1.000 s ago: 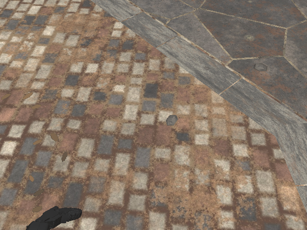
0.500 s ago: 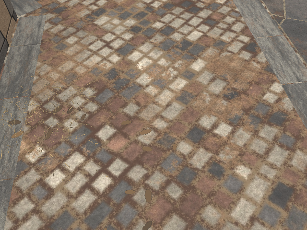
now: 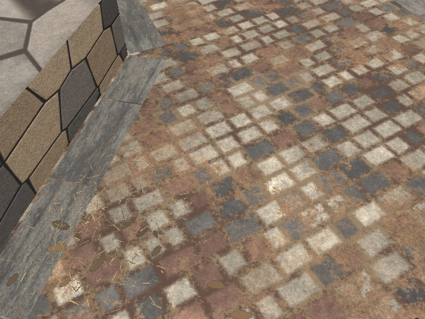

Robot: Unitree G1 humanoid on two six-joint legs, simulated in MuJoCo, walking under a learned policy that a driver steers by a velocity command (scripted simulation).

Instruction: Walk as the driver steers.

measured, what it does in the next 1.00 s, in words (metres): walks ahead, turning right: left foot, then right foot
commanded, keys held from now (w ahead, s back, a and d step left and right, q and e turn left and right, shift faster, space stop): w+shift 0.14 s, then w+e+shift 0.52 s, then w+q+shift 0.34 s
